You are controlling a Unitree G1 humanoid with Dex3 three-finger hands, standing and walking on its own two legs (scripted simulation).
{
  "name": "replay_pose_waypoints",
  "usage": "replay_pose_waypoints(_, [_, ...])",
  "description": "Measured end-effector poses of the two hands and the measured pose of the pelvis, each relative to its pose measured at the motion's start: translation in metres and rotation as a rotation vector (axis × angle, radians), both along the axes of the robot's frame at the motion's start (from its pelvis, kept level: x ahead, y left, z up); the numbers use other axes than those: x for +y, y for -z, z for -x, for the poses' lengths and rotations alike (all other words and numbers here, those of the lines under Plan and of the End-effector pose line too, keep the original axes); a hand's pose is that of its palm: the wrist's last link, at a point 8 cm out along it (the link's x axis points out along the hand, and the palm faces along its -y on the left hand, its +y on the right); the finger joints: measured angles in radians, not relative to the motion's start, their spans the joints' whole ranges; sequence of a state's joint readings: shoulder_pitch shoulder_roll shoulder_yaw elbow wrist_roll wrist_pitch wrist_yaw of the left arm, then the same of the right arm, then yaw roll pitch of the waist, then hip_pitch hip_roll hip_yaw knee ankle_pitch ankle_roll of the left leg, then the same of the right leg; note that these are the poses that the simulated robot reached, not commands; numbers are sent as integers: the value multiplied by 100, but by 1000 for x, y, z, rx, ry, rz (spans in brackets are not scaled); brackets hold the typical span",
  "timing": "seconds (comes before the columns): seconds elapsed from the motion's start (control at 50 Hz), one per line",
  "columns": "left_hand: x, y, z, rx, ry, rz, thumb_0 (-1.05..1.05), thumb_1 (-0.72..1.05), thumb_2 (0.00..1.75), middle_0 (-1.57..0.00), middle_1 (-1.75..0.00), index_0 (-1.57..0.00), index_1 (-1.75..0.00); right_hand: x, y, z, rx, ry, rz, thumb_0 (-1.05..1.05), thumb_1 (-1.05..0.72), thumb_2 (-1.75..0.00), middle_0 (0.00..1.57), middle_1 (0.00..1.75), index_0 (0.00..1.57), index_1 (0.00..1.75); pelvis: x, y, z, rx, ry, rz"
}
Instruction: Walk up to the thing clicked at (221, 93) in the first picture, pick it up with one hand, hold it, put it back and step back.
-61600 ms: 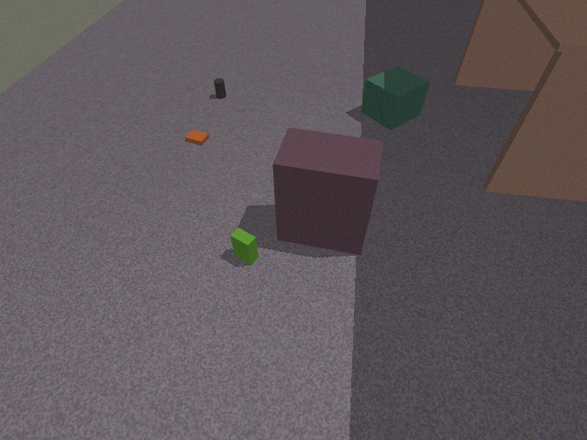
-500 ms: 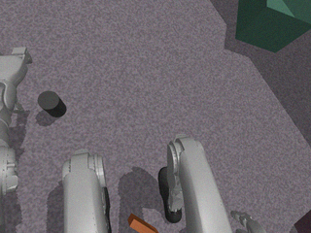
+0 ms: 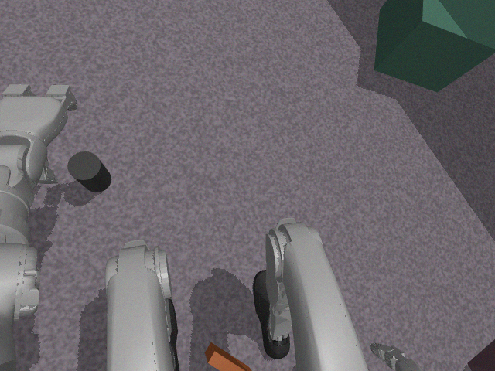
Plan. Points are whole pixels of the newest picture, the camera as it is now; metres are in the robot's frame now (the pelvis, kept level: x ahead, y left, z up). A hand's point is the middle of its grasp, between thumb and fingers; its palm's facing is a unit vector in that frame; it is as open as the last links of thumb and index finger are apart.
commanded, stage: withdraw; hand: left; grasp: from above
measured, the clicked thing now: (91, 173) +0.51 +0.26 -0.34
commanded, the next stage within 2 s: none
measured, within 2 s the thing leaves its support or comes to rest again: neither
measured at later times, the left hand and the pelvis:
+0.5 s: hand (42, 142) +0.49 +0.28 -0.13, palm faces -0.36 -0.01 -0.93, open 13.5 cm; pelvis +0.00 +0.00 -0.01, yaw +0 degrees
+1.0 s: hand (47, 146) +0.49 +0.27 -0.13, palm faces -0.39 -0.02 -0.92, open 13.4 cm; pelvis +0.00 +0.00 -0.01, yaw +0 degrees
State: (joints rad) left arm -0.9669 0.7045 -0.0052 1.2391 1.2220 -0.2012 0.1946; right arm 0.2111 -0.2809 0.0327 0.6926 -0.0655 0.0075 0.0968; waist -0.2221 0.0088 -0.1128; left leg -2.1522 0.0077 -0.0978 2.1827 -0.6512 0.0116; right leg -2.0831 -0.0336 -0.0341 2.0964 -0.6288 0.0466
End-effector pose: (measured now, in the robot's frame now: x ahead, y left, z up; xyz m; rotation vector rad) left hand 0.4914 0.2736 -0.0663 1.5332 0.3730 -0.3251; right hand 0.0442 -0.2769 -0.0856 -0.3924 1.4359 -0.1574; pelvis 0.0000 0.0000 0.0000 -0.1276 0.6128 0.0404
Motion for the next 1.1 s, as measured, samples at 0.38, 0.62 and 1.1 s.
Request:
replay_pose_waypoints(0.38, [14, 12, 15, 92, -50, -1, 0, -38, 89, -21, -90, -21, -89, 2, 10, -3, -1, -8, -29, 0, -91, -90, 20, 30, 20, 30, -3, 3, 0, -2, 5, -8])
replay_pose_waypoints(0.62, [10, -28, -11, -93, -104, -43, 0, -41, 93, -19, -92, -19, -91, 5, 5, -10, -43, 45, -27, 0, -92, -90, 20, 30, 20, 30, -1, -5, -2, 3, 5, 0])
replay_pose_waypoints(1.1, [10, -2, -12, -114, -85, -40, 0, -39, 89, -21, -89, -21, -88, -3, 13, -5, -26, 12, 3, 0, -92, -90, 20, 30, 20, 30, -1, 11, 2, -5, 3, -1])
